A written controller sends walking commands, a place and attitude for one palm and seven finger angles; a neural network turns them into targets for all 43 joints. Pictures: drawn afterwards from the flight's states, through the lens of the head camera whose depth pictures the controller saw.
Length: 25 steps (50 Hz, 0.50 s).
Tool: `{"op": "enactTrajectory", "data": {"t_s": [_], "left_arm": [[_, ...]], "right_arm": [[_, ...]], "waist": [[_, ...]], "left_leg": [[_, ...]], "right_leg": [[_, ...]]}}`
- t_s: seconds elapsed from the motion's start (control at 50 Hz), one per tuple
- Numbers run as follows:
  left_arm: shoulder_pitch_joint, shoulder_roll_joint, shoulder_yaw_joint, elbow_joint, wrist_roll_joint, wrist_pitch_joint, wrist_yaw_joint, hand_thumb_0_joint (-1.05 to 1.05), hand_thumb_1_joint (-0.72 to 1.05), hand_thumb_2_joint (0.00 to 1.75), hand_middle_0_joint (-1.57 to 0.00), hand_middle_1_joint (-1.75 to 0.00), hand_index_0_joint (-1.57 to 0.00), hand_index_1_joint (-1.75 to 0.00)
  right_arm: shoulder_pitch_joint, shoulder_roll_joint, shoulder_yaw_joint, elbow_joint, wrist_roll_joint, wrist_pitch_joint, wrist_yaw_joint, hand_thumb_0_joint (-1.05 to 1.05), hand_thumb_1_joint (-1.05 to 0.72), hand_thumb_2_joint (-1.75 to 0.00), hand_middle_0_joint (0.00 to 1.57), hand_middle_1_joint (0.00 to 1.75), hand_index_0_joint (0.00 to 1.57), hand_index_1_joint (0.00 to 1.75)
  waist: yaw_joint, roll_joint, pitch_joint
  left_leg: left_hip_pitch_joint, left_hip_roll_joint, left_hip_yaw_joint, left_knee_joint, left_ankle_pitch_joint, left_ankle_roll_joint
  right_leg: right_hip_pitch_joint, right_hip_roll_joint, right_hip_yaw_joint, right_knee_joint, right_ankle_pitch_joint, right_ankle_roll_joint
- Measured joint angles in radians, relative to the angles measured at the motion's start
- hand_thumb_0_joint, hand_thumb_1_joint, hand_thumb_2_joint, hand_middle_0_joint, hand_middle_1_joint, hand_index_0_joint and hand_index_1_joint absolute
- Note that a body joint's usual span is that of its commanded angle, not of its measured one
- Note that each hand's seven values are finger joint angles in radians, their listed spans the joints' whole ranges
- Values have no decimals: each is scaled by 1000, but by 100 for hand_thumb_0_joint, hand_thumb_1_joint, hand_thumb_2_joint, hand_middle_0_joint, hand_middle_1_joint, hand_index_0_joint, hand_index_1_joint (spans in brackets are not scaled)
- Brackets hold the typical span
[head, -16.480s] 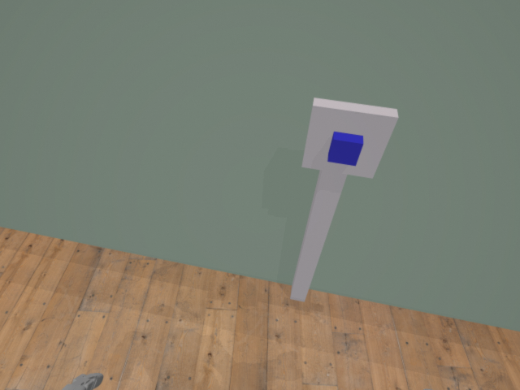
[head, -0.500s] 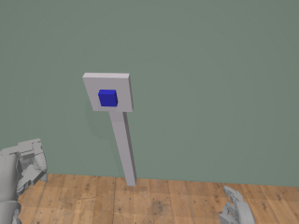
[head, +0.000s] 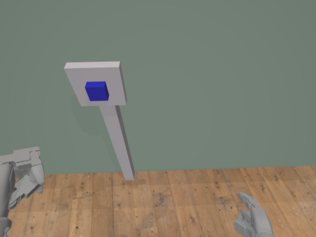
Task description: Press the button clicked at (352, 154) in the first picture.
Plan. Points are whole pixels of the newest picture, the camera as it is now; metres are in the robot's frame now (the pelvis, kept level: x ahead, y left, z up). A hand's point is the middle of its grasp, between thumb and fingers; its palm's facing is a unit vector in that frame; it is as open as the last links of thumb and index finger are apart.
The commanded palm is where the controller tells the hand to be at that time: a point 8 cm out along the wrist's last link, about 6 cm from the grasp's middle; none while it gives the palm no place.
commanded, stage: step back with the hand held close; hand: left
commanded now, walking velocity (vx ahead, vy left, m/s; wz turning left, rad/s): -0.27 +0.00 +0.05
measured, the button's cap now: (97, 90) +0.51 +0.24 +0.06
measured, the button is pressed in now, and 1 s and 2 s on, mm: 0 0 0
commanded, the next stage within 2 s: stop stepping back and stand still in 0.82 s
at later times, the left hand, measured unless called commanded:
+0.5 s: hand out of the picture +0.07 +0.28 +0.16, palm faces +0.45 -0.76 -0.47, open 3.1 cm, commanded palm +0.00 +0.31 +0.17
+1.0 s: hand out of the picture -0.01 +0.27 +0.18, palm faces +0.32 -0.86 -0.39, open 3.1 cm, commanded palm -0.08 +0.31 +0.17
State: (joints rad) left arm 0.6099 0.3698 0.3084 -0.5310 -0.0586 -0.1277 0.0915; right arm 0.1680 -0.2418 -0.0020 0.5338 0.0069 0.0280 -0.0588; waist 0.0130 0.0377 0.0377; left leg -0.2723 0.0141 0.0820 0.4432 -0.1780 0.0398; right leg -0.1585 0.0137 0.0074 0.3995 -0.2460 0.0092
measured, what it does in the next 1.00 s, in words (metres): walks backwards: left foot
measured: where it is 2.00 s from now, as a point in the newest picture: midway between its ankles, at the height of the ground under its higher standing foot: outside the picture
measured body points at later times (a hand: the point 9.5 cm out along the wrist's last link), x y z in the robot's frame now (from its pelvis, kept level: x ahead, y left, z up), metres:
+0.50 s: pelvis -0.09 +0.02 -0.02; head -0.07 +0.03 +0.43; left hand +0.04 +0.31 +0.18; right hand +0.11 -0.20 -0.09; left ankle +0.03 +0.10 -0.74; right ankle -0.02 -0.12 -0.74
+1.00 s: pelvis -0.21 +0.04 +0.00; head -0.19 +0.08 +0.45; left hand -0.03 +0.31 +0.20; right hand -0.03 -0.18 -0.07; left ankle -0.06 +0.12 -0.74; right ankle -0.33 -0.08 -0.71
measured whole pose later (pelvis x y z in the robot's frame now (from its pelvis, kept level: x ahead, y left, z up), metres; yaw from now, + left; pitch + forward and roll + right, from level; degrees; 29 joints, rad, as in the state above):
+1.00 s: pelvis -0.21 +0.04 +0.00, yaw +0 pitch +4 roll -5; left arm 0.60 0.44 0.38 -0.69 -0.07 -0.22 0.15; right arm 0.19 -0.14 0.02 0.60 -0.03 -0.13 -0.01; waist -0.02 -0.01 -0.04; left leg -0.46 0.07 0.07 0.30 0.05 0.04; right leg -0.17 0.07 -0.06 0.63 -0.54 -0.01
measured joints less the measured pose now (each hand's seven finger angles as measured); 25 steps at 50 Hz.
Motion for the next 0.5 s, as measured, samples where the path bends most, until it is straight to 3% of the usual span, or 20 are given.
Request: {"op": "enactTrajectory", "data": {"t_s": [0.14, 0.38, 0.5], "left_arm": [[33, 70, 72, -75, -11, -29, 20, 1, 88, 90, -131, -150, -131, -150], [9, 25, 67, -52, 25, -67, 34, 1, 89, 90, -131, -150, -131, -150], [-11, 29, 88, -92, 28, -92, 38, 1, 88, 90, -131, -150, -131, -150]], "right_arm": [[3, 13, -6, -20, 6, 9, -2, 2, -91, -90, 20, 30, 20, 30], [19, 21, 4, -34, 0, -57, -9, 2, -91, -90, 20, 30, 21, 30], [40, 31, 4, -9, -6, -86, 0, 2, -90, -90, 20, 30, 21, 30]], "waist": [[-8, -33, 6], [-12, -21, 5], [-11, -24, 23]], "left_leg": [[-47, -3, 5, 34, 9, 12], [-143, -15, -23, 111, 35, 42], [-203, -24, -33, 168, -29, 30]], "right_leg": [[-55, -5, 4, 49, 2, 10], [-141, 6, 5, 145, -4, 19], [-175, 19, 16, 187, 19, 5]]}}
